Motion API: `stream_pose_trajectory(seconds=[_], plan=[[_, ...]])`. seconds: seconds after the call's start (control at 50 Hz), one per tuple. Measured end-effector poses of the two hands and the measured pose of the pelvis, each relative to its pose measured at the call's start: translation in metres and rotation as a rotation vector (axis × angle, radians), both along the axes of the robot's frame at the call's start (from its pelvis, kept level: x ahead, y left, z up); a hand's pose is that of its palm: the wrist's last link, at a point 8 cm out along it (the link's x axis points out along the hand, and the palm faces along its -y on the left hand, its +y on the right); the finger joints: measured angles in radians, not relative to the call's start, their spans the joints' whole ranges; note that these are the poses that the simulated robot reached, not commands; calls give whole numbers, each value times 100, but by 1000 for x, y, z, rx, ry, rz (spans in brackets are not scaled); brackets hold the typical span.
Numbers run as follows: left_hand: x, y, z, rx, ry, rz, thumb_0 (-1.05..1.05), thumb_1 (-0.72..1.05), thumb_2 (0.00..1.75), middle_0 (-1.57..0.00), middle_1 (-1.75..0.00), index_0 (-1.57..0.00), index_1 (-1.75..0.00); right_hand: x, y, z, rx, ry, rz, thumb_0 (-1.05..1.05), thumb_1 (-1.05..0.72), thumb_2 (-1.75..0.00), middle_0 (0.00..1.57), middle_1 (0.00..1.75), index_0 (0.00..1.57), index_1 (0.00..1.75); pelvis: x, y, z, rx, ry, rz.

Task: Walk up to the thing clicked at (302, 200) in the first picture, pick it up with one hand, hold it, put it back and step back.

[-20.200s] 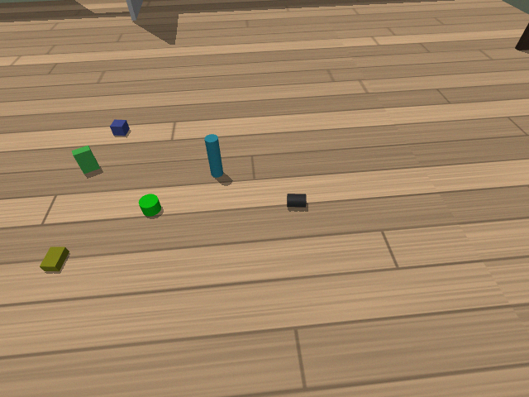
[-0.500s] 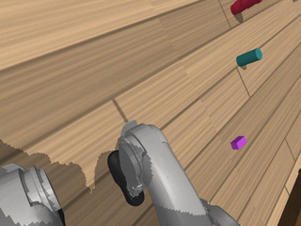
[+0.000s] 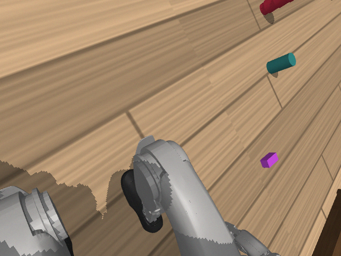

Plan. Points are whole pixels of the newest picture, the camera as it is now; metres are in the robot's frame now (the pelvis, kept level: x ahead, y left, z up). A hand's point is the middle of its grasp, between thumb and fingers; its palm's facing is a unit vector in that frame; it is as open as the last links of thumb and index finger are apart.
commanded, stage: close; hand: left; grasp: from above
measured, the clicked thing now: out of the picture +0.48 +0.33 -0.29
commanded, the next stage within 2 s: settle in 0.30 s
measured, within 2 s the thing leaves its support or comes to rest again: leaves its support in 0.68 s
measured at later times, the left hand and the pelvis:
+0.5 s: hand out of the picture +0.47 +0.33 -0.26, palm faces -0.44 -0.13 -0.89, open 9.3 cm; pelvis +0.00 +0.00 +0.00, yaw +0 degrees
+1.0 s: hand out of the picture +0.47 +0.35 -0.19, palm faces -0.42 -0.09 -0.90, open 9.2 cm; pelvis +0.00 +0.00 +0.01, yaw +2 degrees
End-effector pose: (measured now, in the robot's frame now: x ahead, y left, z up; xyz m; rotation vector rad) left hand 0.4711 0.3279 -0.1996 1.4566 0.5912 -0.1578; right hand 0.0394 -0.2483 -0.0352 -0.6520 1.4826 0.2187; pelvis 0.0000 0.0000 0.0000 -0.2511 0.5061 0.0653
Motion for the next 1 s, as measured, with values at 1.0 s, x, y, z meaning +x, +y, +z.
stream_pose_trajectory(seconds=[1.0], plan=[[3,18,72,40,-37,-10,1,18,12,-87,-21,-90,-17,27,-11,-9,13,-70,-65,0,-91,-90,20,30,20,29,4,0,8,17,67,24]])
